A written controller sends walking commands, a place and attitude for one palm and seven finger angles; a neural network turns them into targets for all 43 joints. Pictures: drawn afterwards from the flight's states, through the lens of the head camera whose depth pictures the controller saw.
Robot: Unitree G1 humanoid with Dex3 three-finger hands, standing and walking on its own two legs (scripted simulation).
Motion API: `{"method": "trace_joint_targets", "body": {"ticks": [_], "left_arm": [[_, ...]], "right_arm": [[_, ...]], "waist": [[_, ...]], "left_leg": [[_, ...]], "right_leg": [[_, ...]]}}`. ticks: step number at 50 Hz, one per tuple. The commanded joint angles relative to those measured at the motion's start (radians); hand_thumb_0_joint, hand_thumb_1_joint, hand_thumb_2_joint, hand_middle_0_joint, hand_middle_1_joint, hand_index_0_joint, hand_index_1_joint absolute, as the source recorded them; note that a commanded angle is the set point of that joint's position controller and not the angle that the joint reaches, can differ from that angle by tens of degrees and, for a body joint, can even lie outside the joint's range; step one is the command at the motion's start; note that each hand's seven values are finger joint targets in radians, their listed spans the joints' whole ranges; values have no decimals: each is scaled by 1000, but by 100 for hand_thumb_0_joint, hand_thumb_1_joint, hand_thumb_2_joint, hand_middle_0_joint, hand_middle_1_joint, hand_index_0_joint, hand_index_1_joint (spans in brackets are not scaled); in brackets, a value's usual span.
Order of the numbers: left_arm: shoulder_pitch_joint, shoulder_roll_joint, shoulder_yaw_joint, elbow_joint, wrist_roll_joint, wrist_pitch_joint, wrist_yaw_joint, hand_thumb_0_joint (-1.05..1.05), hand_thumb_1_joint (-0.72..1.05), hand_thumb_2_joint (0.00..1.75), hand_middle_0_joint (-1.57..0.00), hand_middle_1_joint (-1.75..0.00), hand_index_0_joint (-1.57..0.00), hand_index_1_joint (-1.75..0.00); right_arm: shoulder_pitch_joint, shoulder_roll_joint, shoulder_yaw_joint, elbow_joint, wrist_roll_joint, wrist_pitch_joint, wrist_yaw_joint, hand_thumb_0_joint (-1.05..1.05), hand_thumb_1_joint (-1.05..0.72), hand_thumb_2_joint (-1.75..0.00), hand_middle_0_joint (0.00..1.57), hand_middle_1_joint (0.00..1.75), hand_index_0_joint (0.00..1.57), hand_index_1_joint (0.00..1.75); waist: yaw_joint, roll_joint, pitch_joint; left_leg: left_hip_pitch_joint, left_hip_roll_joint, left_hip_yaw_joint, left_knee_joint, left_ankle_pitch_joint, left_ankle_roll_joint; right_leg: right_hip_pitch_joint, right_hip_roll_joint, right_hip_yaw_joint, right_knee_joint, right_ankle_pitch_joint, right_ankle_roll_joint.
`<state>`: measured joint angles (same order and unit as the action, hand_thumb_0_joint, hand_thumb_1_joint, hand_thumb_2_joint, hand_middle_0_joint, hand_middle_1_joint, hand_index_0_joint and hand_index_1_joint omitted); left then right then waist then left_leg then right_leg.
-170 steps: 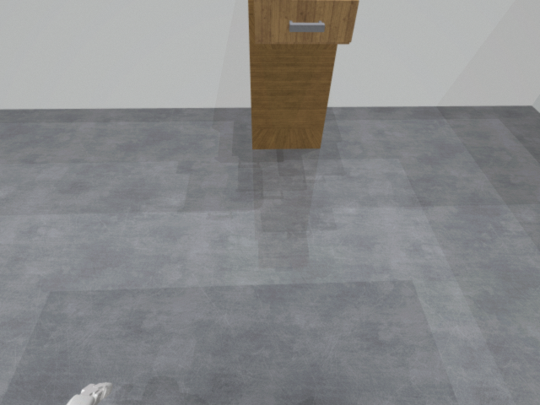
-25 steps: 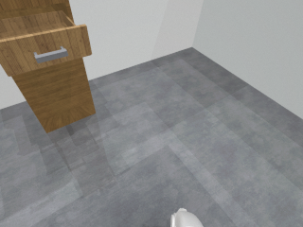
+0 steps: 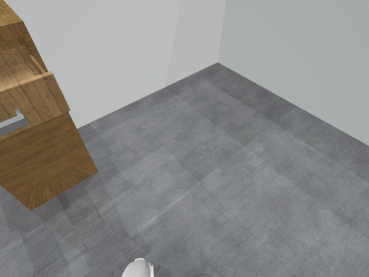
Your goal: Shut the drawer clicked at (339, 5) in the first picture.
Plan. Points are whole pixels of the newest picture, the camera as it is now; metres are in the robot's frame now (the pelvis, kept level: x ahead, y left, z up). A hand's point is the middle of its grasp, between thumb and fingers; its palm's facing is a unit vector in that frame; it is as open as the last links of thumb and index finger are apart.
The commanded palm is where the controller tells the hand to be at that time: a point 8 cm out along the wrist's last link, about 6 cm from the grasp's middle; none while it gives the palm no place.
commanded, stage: walk to a spot facing it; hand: left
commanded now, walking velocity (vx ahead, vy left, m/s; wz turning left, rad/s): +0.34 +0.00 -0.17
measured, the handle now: out of the picture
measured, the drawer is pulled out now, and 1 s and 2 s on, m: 0.30 0.30 0.30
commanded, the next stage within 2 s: turn to face it in 0.38 s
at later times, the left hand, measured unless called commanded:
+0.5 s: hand (105, 234) +0.26 +0.24 -0.17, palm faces -0.13 -0.97 -0.18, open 7.4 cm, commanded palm none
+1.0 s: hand (117, 224) +0.30 +0.22 -0.19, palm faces -0.01 -0.99 -0.15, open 7.3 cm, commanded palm none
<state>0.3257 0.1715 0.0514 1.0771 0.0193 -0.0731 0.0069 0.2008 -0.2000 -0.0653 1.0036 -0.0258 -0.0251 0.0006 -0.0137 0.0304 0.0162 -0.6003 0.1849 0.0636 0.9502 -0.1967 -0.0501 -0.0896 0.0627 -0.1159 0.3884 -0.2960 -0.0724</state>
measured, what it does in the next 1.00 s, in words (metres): walks ahead: left foot, then right foot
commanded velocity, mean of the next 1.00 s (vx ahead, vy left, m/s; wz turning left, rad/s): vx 0.06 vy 0.00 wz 0.09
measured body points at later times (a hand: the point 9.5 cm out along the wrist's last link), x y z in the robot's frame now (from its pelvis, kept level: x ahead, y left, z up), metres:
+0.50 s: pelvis +0.16 +0.06 +0.00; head +0.18 +0.07 +0.45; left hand +0.27 +0.29 -0.15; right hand +0.16 -0.19 -0.14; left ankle +0.19 +0.14 -0.74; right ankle +0.20 -0.09 -0.67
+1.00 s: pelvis +0.18 +0.05 -0.02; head +0.20 +0.07 +0.43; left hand +0.30 +0.27 -0.18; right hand +0.18 -0.19 -0.16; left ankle +0.21 +0.14 -0.74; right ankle +0.20 -0.09 -0.72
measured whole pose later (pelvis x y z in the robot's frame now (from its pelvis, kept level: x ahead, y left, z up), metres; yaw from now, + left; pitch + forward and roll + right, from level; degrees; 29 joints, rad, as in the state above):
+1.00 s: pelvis +0.18 +0.05 -0.02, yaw -2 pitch -1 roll -1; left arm 0.13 0.17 0.07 0.95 0.01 0.05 0.02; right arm 0.28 -0.15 -0.06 0.99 -0.03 0.03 0.01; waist -0.04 -0.04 0.07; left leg -0.36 0.06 0.11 0.73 -0.34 0.02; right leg -0.40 -0.16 -0.20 0.83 -0.44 0.05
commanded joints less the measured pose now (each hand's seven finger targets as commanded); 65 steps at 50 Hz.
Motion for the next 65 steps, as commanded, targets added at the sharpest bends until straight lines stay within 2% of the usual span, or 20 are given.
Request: {"method": "trace_joint_targets", "body": {"ticks": [1,4,6,7,8,9,12,16,24,29,30,32,33,35,44,46,48,50,55,65], "left_arm": [[104,109,11,-11,2,-18,7,0,90,90,-20,-30,-20,-30],[124,136,15,1,2,-10,10,0,90,90,-20,-30,-20,-30],[96,144,18,-2,-2,-6,11,0,90,90,-20,-30,-20,-30],[94,125,16,-12,-10,-3,8,0,90,90,-20,-30,-20,-30],[131,65,11,-30,-22,1,0,0,90,90,-20,-30,-20,-30],[91,87,11,-54,-14,-3,0,0,90,90,-20,-30,-20,-30],[-10,70,27,-64,4,30,-16,0,90,90,-20,-30,-20,-30],[74,11,33,-61,7,86,-23,0,90,90,-20,-30,-20,-30],[-95,20,44,-167,7,113,-26,0,90,90,-20,-30,-20,-30],[-40,15,17,-129,14,68,1,0,90,90,-20,-30,-20,-30],[-10,57,14,-108,15,50,8,0,90,90,-20,-30,-20,-30],[22,177,20,-81,10,26,21,0,90,90,-20,-30,-20,-30],[19,195,19,-87,6,35,19,0,90,90,-20,-30,-20,-30],[-60,178,29,-95,4,42,35,0,90,90,-20,-30,-20,-30],[-178,175,51,-160,10,78,40,0,90,90,-20,-30,-20,-30],[-185,152,52,-177,-5,93,33,0,90,90,-20,-30,-20,-30],[-248,60,39,-254,-11,107,18,0,90,90,-20,-30,-20,-30],[-277,68,47,-260,2,109,11,0,90,90,-20,-30,-20,-30],[-199,92,50,-211,-3,104,3,0,90,90,-20,-30,-20,-30],[-147,115,42,-240,-14,103,17,0,90,90,-20,-30,-20,-30]], "right_arm": [[-77,13,17,-72,0,-22,29,0,-90,-90,20,30,20,30],[-117,-11,17,-86,1,-32,26,0,-90,-90,20,30,20,30],[50,-54,1,-35,-5,-41,9,0,-90,-90,20,30,20,30],[194,-120,-15,4,-12,-45,-2,0,-90,-90,20,30,20,30],[309,-245,-45,23,-22,-49,-13,0,-90,-90,20,30,20,30],[342,-258,-37,27,-6,-39,-15,0,-90,-90,20,30,20,30],[97,-115,-5,-36,0,-46,-20,0,-90,-90,20,30,20,30],[46,-68,6,-38,7,-50,-29,0,-90,-90,20,30,20,30],[74,-109,-24,-49,0,-20,-24,0,-90,-90,20,30,20,30],[103,-95,-12,-5,-6,-6,-18,0,-90,-90,20,30,20,30],[126,-67,-3,9,1,-9,-13,0,-90,-90,20,30,20,30],[147,28,27,-5,17,1,-7,0,-90,-90,20,30,20,30],[141,10,20,-11,19,18,-11,0,-90,-90,20,30,20,30],[116,-4,15,-5,18,45,-12,0,-90,-90,20,30,20,30],[146,2,-6,-30,10,59,8,0,-90,-90,20,30,20,30],[208,-35,-17,-27,5,52,10,0,-90,-90,20,30,20,30],[250,-192,-54,-52,-11,41,-3,0,-90,-90,20,30,20,30],[185,-192,-61,-72,-9,32,-13,0,-90,-90,20,30,20,30],[59,-164,-44,-119,1,20,-23,0,-90,-90,20,30,20,30],[28,-225,-64,-145,-3,55,-4,0,-90,-90,20,30,20,30]], "waist": [[50,-140,91],[52,-130,82],[-32,-84,3],[-88,-10,-88],[-112,250,-215],[-118,251,-240],[-32,84,36],[43,89,21],[1,119,38],[24,70,-37],[40,-13,-64],[38,-281,-143],[50,-219,-137],[42,-308,-110],[0,-179,-9],[-34,-31,-18],[-79,365,24],[-48,219,-20],[-10,76,-68],[-17,158,-76]], "left_leg": [[37,-40,55,-197,35,7],[125,-82,83,-305,-3,27],[396,-130,107,-424,51,41],[655,-44,16,-452,140,70],[876,256,-320,-503,236,175],[842,354,-435,-619,238,232],[455,273,-213,-719,1,176],[324,193,51,-714,160,142],[422,198,171,-665,257,167],[412,140,130,-498,285,135],[386,82,141,-430,212,87],[201,-48,132,-248,-353,7],[215,-66,75,-145,-436,11],[167,-65,22,29,-400,4],[251,-91,72,-205,-206,-6],[373,-90,38,-438,-37,7],[351,238,-490,-708,138,204],[314,198,-449,-716,12,230],[422,72,-287,-640,159,196],[370,31,-436,-623,122,213]], "right_leg": [[-29,-263,178,-130,446,-88],[29,-279,198,-67,564,-79],[-29,-238,159,145,662,-45],[-173,-189,132,346,528,-5],[-405,-58,30,665,-8,42],[-460,-49,95,879,-296,38],[-502,-171,125,939,-113,55],[-416,-183,87,870,-6,92],[-435,-185,23,513,42,129],[-152,-127,-18,139,142,108],[-52,-153,9,24,253,108],[109,-463,242,7,727,-18],[58,-493,204,1,753,-71],[17,-475,194,-28,671,-100],[-171,-444,-8,25,200,-15],[-260,-381,-68,195,45,51],[-516,-165,-58,614,-344,153],[-525,-189,80,778,-220,129],[-492,-162,100,714,-80,156],[-261,-85,98,331,-138,139]]}}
